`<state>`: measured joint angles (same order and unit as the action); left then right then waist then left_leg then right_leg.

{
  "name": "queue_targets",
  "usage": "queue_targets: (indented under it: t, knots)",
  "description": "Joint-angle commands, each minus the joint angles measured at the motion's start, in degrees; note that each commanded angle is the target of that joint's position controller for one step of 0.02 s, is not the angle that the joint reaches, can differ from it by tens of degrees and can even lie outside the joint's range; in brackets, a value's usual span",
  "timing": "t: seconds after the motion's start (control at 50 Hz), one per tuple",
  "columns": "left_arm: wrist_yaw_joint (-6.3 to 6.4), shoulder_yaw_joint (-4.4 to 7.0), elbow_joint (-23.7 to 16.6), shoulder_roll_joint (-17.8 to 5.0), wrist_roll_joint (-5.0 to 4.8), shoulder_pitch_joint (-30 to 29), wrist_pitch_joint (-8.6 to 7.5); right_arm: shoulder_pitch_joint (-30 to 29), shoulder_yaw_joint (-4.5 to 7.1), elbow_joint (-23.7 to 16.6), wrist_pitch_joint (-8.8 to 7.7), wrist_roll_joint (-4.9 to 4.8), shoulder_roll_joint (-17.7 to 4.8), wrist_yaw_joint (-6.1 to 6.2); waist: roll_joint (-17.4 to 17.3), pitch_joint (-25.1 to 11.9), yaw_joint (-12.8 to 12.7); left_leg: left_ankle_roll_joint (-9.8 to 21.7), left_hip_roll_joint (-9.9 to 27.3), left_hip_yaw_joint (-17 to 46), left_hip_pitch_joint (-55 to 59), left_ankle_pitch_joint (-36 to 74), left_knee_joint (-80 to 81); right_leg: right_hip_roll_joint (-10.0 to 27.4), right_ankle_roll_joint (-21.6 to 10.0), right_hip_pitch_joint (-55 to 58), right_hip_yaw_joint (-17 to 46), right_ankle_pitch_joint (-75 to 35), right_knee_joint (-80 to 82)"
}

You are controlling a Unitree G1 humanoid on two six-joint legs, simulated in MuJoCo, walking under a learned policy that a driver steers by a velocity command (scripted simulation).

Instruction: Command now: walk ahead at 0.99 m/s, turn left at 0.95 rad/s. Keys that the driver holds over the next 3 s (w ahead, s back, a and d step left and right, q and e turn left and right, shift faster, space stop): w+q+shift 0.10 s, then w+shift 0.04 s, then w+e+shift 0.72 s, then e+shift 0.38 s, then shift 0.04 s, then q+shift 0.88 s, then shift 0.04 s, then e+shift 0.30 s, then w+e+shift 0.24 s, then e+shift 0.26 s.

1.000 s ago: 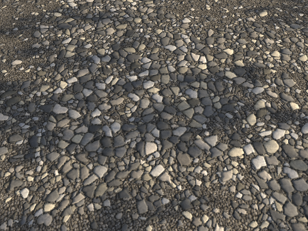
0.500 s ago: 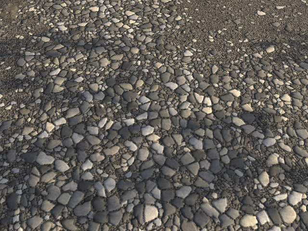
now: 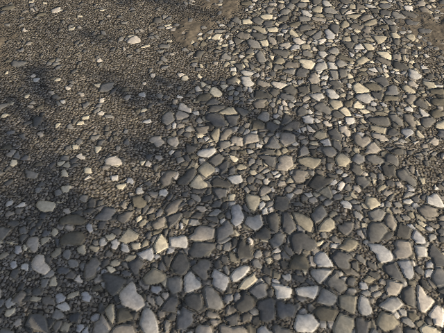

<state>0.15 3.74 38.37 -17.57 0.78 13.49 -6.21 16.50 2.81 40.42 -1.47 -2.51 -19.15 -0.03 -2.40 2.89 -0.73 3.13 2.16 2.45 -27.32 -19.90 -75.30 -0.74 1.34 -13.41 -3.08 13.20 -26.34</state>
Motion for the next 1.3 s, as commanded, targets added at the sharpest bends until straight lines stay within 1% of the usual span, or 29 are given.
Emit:
queue_targets:
  t: [0.02,0.1,0.2,0.24,0.28,0.3,0.32,0.34,0.38,0.44,0.58,0.68,0.74,0.76,0.78,0.8,0.82,0.84,0.88,0.96,1.0,1.08,1.14,1.16,1.18,1.2,1.22,1.26,1.3]
  knots:
    - [-0.3,0.72,0.2,-1.7,-1.0,1.6,-0.68,-3.2,-0.51,-7.4,0.84,-0.73,1.5,-0.76,7.4,1.0,-0.2,0.2,8.6,4.0,-16.7,0.0,0.6,16.9,-9.7,9.6,15.0,-2.0,15.1]
    - [-0.01,1.82,0.6,-6.2,-0.72,-3.2,-1.27,-6.8,-1.06,-9.4,0.57,0.44,0.7,-2.02,5.2,5.7,2.2,-1.4,9.0,2.0,-16.4,14.3,10.8,15.0,-8.8,3.2,1.4,-10.3,20.2]
    - [-0.64,2.41,5.3,-11.9,-1.83,8.4,-0.98,-18.9,-1.4,-12.4,-1.91,0.88,0.3,-3.9,-0.2,9.0,-1.0,2.9,0.4,-5.0,-5.1,21.7,33.6,15.0,-9.1,8.6,-4.8,-30.5,23.6]
    - [-0.18,2.55,6.9,-15.2,-2.09,10.1,0.37,-17.1,0.46,-13.1,-2.05,1.04,-3.7,-3.84,4.9,4.1,3.2,4.8,-4.2,-7.9,0.6,13.5,36.5,17.3,-9.6,16.8,-4.6,-59.0,13.9]
    - [0.27,1.68,8.4,-15.9,-1.81,7.6,1.75,4.7,3.64,-7.8,-0.87,1.0,-9.0,-2.15,8.3,-8.0,16.9,7.5,-4.5,-6.5,28.1,15.1,40.9,16.0,-8.2,10.4,-3.8,-67.7,-11.0]
    - [0.25,-0.51,7.4,-9.0,-0.71,10.7,1.41,13.8,4.59,-4.4,-0.13,1.04,-13.2,-0.73,0.6,-16.6,16.5,7.0,6.4,7.4,50.5,11.5,35.0,10.2,-6.0,-6.7,-1.1,-24.7,-33.5]
    - [-0.5,-2.81,5.7,-1.3,-3.38,19.5,-0.25,12.1,4.4,-5.6,-1.46,3.1,-16.3,-1.0,-15.0,-30.8,8.5,14.1,20.4,38.9,60.2,-14.7,48.2,-0.1,-4.9,-19.9,8.4,14.1,-54.3]
    - [-0.45,-0.93,5.4,-9.0,-5.63,11.2,-1.32,11.8,3.29,-5.2,-2.38,3.38,-9.7,-1.54,-6.1,-26.9,12.3,10.8,18.7,41.8,53.6,-24.9,57.1,2.0,-5.7,-24.2,13.9,11.7,-57.1]
    - [0.2,-1.26,2.5,-6.0,-5.61,3.5,-1.11,5.8,2.5,-2.8,-3.92,3.33,-6.9,-1.74,0.9,-6.8,7.6,8.9,17.1,27.8,34.8,-10.9,60.5,6.4,-4.5,-29.2,11.0,5.5,-53.8]
    - [-0.23,-0.69,5.9,-3.1,-3.98,9.3,2.44,-0.7,1.36,-1.3,-5.75,4.03,0.7,-2.22,-0.6,-3.3,0.7,5.3,12.2,9.9,20.4,5.8,62.3,12.1,-4.1,-19.6,12.0,-2.1,-49.1]
    - [-1.28,-1.25,2.6,-0.9,-3.11,-1.1,4.49,-3.0,1.78,1.1,-6.37,4.03,-0.9,-0.09,1.2,7.5,0.2,2.9,8.4,-13.0,17.3,19.8,70.6,10.9,-2.7,-28.3,6.1,-18.1,-33.8]
    - [-4.69,-0.8,-0.9,-2.9,-3.27,-7.2,3.08,0.0,2.92,1.7,-4.59,3.58,-7.9,1.44,2.4,5.7,0.4,-0.9,9.4,-19.7,29.6,52.8,65.2,4.1,-6.8,-21.2,-5.3,-23.5,-16.9]
    - [-3.84,2.6,1.6,-9.7,-4.36,10.9,5.54,-4.6,4.32,0.0,-1.93,1.96,-13.2,1.57,-5.4,-5.0,-11.1,-0.2,12.0,-18.9,32.2,86.7,41.3,-2.1,-10.3,-0.7,-8.2,-10.4,-21.5]
    - [-3.01,4.94,5.0,-14.3,-4.03,24.3,6.78,-8.0,3.95,-0.9,-2.14,1.76,-11.9,1.04,-4.4,-10.4,-17.3,0.6,11.1,-16.4,24.1,81.1,25.0,-2.3,-12.4,16.6,-4.2,-8.1,-20.7]
    - [-1.88,5.05,7.6,-13.7,-4.48,29.2,7.5,-11.4,2.24,-0.6,-3.19,1.14,-5.5,0.02,6.4,-5.4,-19.1,-2.0,0.9,-15.9,11.5,32.9,-2.2,-0.5,-14.8,22.1,2.6,-8.5,-13.2]
    - [-2.57,3.47,6.2,-12.8,-2.2,21.6,6.26,-3.5,-0.8,-4.3,-5.84,1.85,5.9,-1.14,27.6,-4.1,-5.0,-3.5,-9.5,-5.7,-10.5,-14.6,-22.7,2.7,-22.3,27.7,24.1,-5.8,-9.7]
    - [-3.03,1.86,2.0,-9.0,-0.55,15.1,4.04,-2.3,-1.73,-8.0,-8.2,0.86,3.4,-1.66,23.2,-12.6,-2.3,-0.3,-9.2,5.4,-19.0,-12.5,-23.6,12.0,-27.8,29.3,50.5,19.1,7.0]
    - [-3.69,1.43,1.0,-5.7,-0.83,15.0,2.63,-10.2,-0.39,-8.6,-9.05,0.13,-2.6,-1.54,8.3,-6.5,-4.0,2.7,-6.1,6.2,-17.7,-6.9,-16.7,12.6,-22.9,21.9,52.7,26.9,15.0]
    - [-4.13,2.09,-0.5,-7.8,-1.18,7.8,0.33,-10.3,-0.1,-8.3,-8.56,1.33,-2.8,-0.44,-4.1,-0.4,2.5,1.3,-2.3,7.3,-13.2,0.0,-4.9,11.4,-21.0,8.0,50.2,18.1,14.7]
    - [-0.97,1.94,-2.1,-7.4,-2.36,3.0,0.52,-12.7,0.86,-9.2,-5.93,4.07,-4.1,0.99,-3.0,1.8,3.9,-6.0,0.3,4.6,-3.1,1.5,13.9,2.7,-18.3,-5.8,27.9,-28.5,10.7]
    - [1.07,2.0,-0.7,-6.7,-2.48,4.8,2.45,-18.8,-0.28,-11.6,-5.18,5.02,0.9,1.21,-0.4,0.2,1.1,-7.7,-4.2,0.3,0.5,11.1,26.1,-3.4,-14.6,-9.1,21.0,-38.9,6.7]
    - [3.06,3.19,1.9,-6.6,-2.67,9.8,6.78,-22.8,0.48,-13.6,-5.05,2.16,1.1,0.28,6.9,-6.5,-3.5,-8.3,-11.5,-0.7,9.5,26.9,47.2,-6.7,-6.5,-5.0,24.2,-23.9,0.7]
    - [3.5,3.24,-0.4,-5.0,-2.5,4.4,6.91,-18.1,2.45,-12.3,-5.76,1.91,-2.8,0.57,10.1,-7.8,-0.2,-7.1,-8.6,4.1,14.0,31.5,53.6,-5.8,-4.6,-0.3,28.8,-17.8,-9.7]
    - [3.28,2.82,-1.6,-3.8,-2.36,1.9,6.74,-10.2,2.92,-10.0,-6.06,2.53,-3.4,0.82,9.1,-12.5,3.7,-5.8,-5.7,4.2,22.9,38.6,57.0,-7.4,-2.5,0.5,25.7,-17.2,-19.8]
    - [2.73,1.11,-2.7,1.4,-0.75,4.5,6.95,-3.1,2.52,-8.4,-5.84,3.26,-3.8,0.98,1.5,-21.0,4.0,-1.8,6.9,13.6,38.7,50.6,49.2,-9.6,-1.0,-6.6,20.8,13.6,-35.8]
    - [2.03,0.24,-3.8,3.1,-0.52,15.0,7.03,-2.4,1.88,-9.9,-5.06,5.73,-4.9,0.97,-13.1,-26.8,-1.1,7.5,21.1,33.0,49.5,74.4,46.0,-13.7,1.1,-18.4,18.4,36.4,-51.4]
    - [0.82,1.18,-3.1,-4.7,-1.87,22.2,7.36,-3.5,2.55,-9.7,-3.98,5.18,-6.1,0.52,-14.3,-31.5,-2.8,16.8,30.0,43.0,49.6,62.0,44.7,-6.9,3.6,-22.0,18.6,31.8,-63.7]
    - [0.84,2.63,-4.0,-10.8,-2.82,6.1,8.82,-11.8,1.55,-11.8,-2.15,4.17,-1.0,2.03,-2.0,-20.1,0.5,13.2,18.2,31.5,33.9,14.9,54.5,-0.4,4.4,-26.6,11.7,14.6,-62.4]
    - [1.67,1.82,-6.0,-8.5,-1.75,0.7,10.3,-13.9,0.49,-10.5,-0.74,3.97,-1.2,2.14,1.1,-9.4,-0.3,8.1,9.4,20.0,15.7,15.5,58.3,0.0,3.8,-19.3,9.4,12.2,-52.3]
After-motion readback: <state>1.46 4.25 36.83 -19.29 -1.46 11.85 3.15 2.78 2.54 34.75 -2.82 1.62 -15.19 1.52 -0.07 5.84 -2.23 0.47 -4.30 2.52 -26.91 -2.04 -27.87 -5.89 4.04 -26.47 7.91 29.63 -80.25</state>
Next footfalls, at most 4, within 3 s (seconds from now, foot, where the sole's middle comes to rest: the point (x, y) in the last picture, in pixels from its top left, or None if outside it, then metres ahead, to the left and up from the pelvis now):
0.28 left None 0.46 0.17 -0.77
0.76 right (232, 207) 0.90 0.00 -0.77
1.18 left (236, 130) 1.28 -0.02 -0.77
1.50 right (266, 169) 1.08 -0.14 -0.77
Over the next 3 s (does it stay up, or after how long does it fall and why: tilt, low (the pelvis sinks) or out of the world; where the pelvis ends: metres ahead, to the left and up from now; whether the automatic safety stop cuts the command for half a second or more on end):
stays up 1.30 -0.15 -0.04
